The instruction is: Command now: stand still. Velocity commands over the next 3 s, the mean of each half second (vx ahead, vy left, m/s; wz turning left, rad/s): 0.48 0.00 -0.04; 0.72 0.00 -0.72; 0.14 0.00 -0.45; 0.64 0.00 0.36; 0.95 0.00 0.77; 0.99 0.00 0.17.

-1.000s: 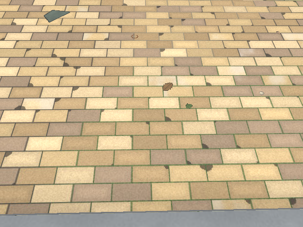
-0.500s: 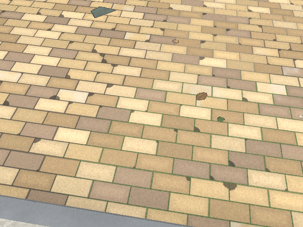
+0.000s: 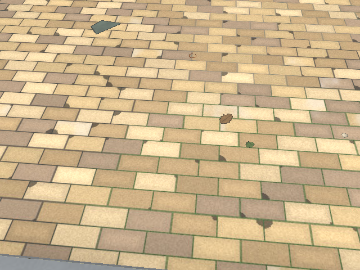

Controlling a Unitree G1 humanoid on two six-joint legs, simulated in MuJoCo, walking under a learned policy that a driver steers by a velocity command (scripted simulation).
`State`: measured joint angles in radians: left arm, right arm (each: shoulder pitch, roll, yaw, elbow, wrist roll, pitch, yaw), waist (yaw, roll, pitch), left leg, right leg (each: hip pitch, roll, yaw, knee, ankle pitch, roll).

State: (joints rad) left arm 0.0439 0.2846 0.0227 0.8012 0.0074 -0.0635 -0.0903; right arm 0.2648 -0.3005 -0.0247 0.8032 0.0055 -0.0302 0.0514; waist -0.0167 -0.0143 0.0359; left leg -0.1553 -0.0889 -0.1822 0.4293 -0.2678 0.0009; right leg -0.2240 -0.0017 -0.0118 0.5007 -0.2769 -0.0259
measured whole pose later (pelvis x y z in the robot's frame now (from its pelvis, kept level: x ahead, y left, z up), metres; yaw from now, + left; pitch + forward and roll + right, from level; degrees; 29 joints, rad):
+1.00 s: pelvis +0.40 +0.02 -0.04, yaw -23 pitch -2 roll -1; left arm 0.46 0.25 0.02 1.00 0.08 -0.14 -0.08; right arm 0.12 -0.25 0.00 0.70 -0.08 -0.09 0.02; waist 0.07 0.01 0.05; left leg -0.59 0.02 -0.23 1.33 -0.40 -0.06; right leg -0.32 0.18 -0.03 0.76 -0.41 -0.17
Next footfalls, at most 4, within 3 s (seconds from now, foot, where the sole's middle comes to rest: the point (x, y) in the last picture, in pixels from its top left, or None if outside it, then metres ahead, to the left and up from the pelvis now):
0.40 left None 0.14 0.16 -0.78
0.84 right None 0.42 -0.02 -0.78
1.22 left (182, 222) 0.75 0.02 -0.92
1.66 right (235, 257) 0.59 -0.20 -0.92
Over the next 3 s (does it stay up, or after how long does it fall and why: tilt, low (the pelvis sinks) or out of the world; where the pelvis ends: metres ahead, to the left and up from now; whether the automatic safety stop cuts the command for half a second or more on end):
stays up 1.59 -0.28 -0.16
